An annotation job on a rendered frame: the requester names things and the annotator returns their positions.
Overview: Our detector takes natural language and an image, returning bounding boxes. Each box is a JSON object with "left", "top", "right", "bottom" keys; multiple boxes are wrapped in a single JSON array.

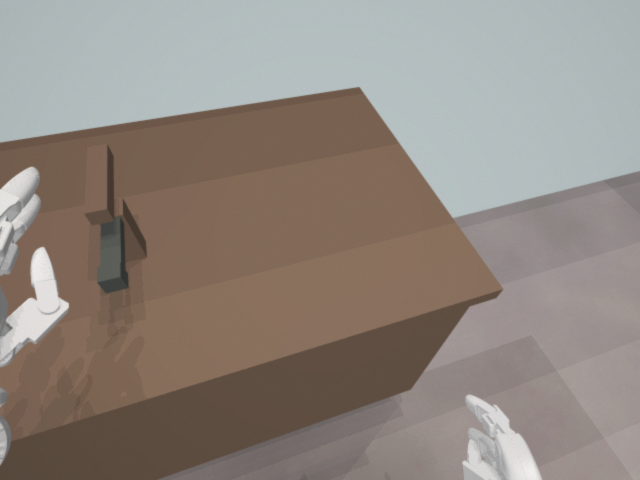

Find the left robot hand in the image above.
[{"left": 0, "top": 167, "right": 69, "bottom": 367}]

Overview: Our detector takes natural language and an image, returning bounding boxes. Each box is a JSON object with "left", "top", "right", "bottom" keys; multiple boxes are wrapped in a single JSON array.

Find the right robot hand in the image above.
[{"left": 462, "top": 395, "right": 542, "bottom": 480}]

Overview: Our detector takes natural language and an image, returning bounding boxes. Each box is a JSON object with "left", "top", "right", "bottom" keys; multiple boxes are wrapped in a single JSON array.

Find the tap lever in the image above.
[{"left": 97, "top": 217, "right": 128, "bottom": 294}]

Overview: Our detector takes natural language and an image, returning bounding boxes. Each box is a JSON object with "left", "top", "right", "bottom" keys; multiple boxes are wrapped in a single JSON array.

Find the counter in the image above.
[{"left": 0, "top": 87, "right": 503, "bottom": 480}]

